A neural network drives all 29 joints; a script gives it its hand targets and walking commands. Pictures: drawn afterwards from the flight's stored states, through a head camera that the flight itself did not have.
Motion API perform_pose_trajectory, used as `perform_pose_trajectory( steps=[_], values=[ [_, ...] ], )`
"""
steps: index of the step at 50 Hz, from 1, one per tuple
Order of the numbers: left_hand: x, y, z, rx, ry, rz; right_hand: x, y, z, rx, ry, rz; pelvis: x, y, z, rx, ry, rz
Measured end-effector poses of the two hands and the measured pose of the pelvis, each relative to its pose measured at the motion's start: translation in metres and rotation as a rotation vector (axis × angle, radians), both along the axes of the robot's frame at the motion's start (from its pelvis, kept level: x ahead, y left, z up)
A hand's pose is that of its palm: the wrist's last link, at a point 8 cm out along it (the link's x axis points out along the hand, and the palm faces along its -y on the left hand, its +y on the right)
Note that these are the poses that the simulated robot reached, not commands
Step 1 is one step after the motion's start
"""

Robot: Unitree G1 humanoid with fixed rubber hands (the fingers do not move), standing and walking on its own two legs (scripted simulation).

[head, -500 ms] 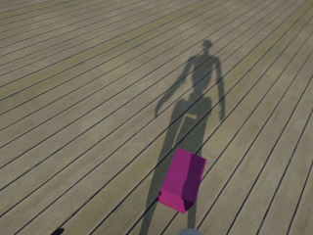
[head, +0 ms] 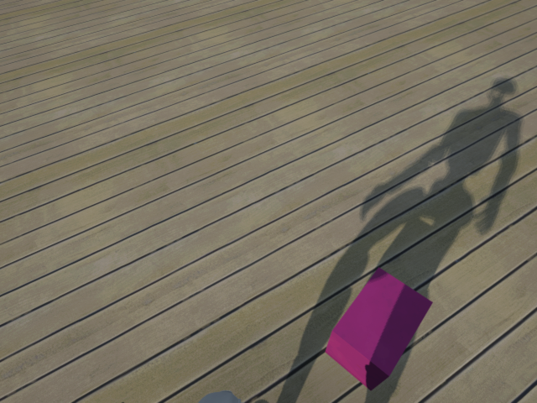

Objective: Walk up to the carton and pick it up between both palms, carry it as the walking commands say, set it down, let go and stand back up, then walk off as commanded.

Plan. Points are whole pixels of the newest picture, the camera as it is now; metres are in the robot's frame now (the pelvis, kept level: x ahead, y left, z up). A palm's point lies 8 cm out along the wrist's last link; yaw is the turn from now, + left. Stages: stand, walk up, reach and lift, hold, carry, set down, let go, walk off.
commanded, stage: walk off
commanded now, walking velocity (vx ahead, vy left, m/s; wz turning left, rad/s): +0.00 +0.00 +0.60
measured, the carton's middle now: (374, 329) +0.41 -0.31 -0.65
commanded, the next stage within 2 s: none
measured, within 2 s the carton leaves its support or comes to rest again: neither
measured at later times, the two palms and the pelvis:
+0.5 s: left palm out of the picture +0.06 +0.32 -0.13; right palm out of the picture +0.14 -0.23 -0.10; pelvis +0.02 +0.03 +0.00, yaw +14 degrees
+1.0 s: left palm out of the picture -0.08 +0.27 -0.12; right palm (366, 335) +0.25 -0.16 -0.13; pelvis +0.02 +0.01 +0.00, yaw +33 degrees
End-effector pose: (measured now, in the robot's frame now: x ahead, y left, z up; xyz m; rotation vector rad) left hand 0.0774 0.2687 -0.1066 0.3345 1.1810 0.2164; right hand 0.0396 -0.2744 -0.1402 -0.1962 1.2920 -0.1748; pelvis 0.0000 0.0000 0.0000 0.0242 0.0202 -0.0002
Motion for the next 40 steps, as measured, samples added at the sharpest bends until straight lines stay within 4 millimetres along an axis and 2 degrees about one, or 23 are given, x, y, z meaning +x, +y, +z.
perform_pose_trajectory(
  steps=[4, 8, 11, 13, 16, 20, 26, 31, 34, 40],
  values=[
    [-0.026, 0.013, -0.013, -0.027, 0.017, 0.098, 0.048, 0.02, 0.0, 0.012, -0.049, 0.09, 0.006, 0.009, -0.007, 0.0, -0.007, 0.063],
    [-0.063, 0.036, -0.039, -0.051, 0.076, 0.187, 0.105, 0.048, 0.003, -0.017, -0.14, 0.192, 0.013, 0.026, -0.021, -0.008, -0.008, 0.109],
    [-0.081, 0.047, -0.047, -0.07, 0.132, 0.215, 0.13, 0.063, 0.016, -0.05, -0.205, 0.228, 0.013, 0.036, -0.02, -0.017, -0.013, 0.113],
    [-0.077, 0.05, -0.043, -0.085, 0.124, 0.215, 0.131, 0.064, 0.027, -0.076, -0.215, 0.224, 0.013, 0.04, -0.013, -0.043, -0.018, 0.13],
    [-0.055, 0.051, -0.035, -0.117, 0.055, 0.211, 0.12, 0.06, 0.04, -0.118, -0.18, 0.225, 0.014, 0.043, -0.003, -0.071, -0.022, 0.174],
    [-0.029, 0.053, -0.027, -0.122, -0.033, 0.212, 0.108, 0.052, 0.046, -0.145, -0.123, 0.23, 0.015, 0.044, 0.003, -0.08, -0.023, 0.209],
    [-0.013, 0.051, -0.021, -0.094, -0.086, 0.237, 0.105, 0.044, 0.038, -0.119, -0.098, 0.257, 0.022, 0.032, -0.001, -0.062, -0.015, 0.259],
    [-0.002, 0.035, -0.009, -0.055, -0.134, 0.267, 0.115, 0.035, 0.016, -0.065, -0.077, 0.291, 0.028, 0.016, -0.006, -0.037, 0.001, 0.307],
    [-0.014, 0.027, -0.002, -0.008, -0.143, 0.301, 0.127, 0.035, 0.002, -0.018, -0.076, 0.324, 0.031, 0.004, -0.009, -0.011, 0.003, 0.347],
    [-0.066, 0.009, 0.014, 0.02, -0.1, 0.417, 0.159, 0.049, -0.001, 0.024, -0.063, 0.448, 0.032, -0.002, 0.0, 0.019, -0.014, 0.441]
  ],
)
